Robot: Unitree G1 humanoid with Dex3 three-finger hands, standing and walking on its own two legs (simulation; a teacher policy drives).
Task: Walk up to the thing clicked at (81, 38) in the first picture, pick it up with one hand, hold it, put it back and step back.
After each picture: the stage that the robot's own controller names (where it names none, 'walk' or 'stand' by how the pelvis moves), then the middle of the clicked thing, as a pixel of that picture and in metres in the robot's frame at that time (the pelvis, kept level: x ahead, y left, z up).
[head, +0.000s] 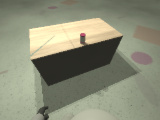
stand; (82, 38) +0.87 +0.12 -0.06
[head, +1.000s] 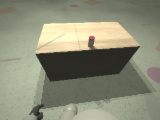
walk; (91, 41) +0.80 +0.05 -0.05
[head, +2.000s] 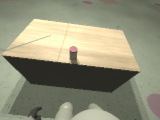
walk; (73, 53) +0.52 +0.17 -0.03
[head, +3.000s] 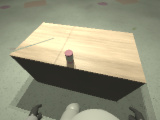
stand; (69, 57) +0.49 +0.20 -0.02
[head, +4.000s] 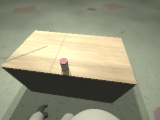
stand; (64, 65) +0.45 +0.23 -0.06
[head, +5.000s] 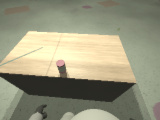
stand; (61, 67) +0.42 +0.24 -0.05
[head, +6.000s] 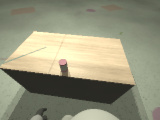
stand; (63, 66) +0.45 +0.23 -0.07
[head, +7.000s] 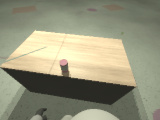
stand; (64, 66) +0.44 +0.22 -0.07
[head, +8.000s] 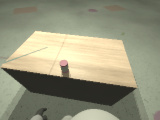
stand; (64, 66) +0.44 +0.22 -0.07
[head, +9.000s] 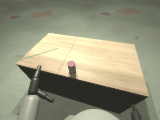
rise first; (72, 67) +0.44 +0.19 -0.06
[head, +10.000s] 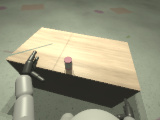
go down; (68, 63) +0.47 +0.18 -0.05
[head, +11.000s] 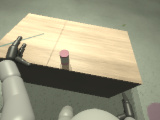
go down; (64, 58) +0.46 +0.17 -0.01
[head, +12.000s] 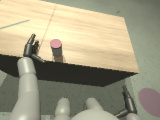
close in; (56, 48) +0.47 +0.19 +0.02
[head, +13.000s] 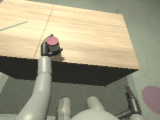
close; (54, 46) +0.49 +0.19 +0.04
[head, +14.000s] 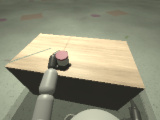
lift; (63, 61) +0.34 +0.17 +0.16
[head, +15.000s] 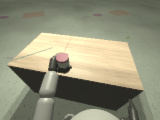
hold; (63, 63) +0.33 +0.17 +0.15
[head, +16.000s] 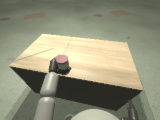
hold; (63, 65) +0.33 +0.17 +0.13
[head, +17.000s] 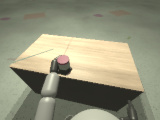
hold; (64, 65) +0.33 +0.17 +0.13
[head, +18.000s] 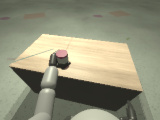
crouch; (63, 60) +0.36 +0.18 +0.14
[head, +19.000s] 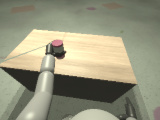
lower; (59, 49) +0.44 +0.20 +0.14
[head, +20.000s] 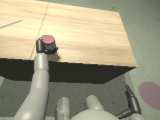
lower; (50, 45) +0.50 +0.20 +0.04
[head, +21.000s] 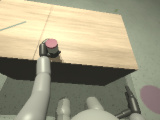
lower; (53, 49) +0.48 +0.20 +0.03
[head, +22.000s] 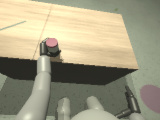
lower; (53, 48) +0.48 +0.19 +0.04
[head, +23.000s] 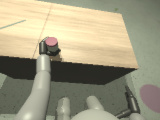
lower; (53, 47) +0.48 +0.20 +0.04
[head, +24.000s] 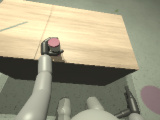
open; (55, 48) +0.48 +0.19 +0.03
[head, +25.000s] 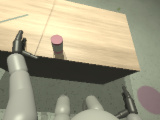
sink last; (57, 45) +0.48 +0.18 +0.03
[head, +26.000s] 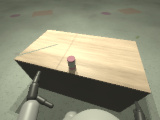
sink last; (71, 63) +0.46 +0.19 -0.01
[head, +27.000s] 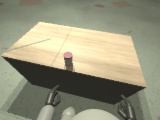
stand; (68, 59) +0.46 +0.19 +0.00
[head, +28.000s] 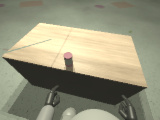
stand; (68, 60) +0.46 +0.19 +0.00
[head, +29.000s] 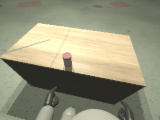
stand; (67, 60) +0.46 +0.18 +0.00
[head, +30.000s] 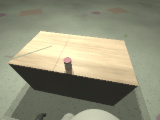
stand; (68, 64) +0.48 +0.20 -0.06
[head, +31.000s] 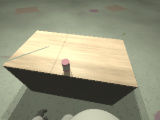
stand; (66, 65) +0.45 +0.21 -0.06
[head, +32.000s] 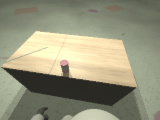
stand; (64, 66) +0.44 +0.22 -0.07
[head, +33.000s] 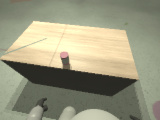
walk; (65, 58) +0.47 +0.22 -0.05
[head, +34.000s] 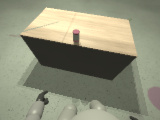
walk; (76, 36) +0.73 +0.16 -0.04
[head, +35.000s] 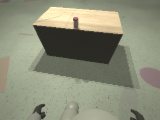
stand; (75, 22) +1.07 +0.26 -0.04
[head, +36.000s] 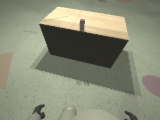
stand; (82, 24) +1.07 +0.18 -0.04
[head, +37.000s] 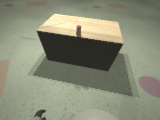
stand; (78, 30) +1.05 +0.18 -0.06
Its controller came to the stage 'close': yes
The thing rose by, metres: 0.20
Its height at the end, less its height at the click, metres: +0.00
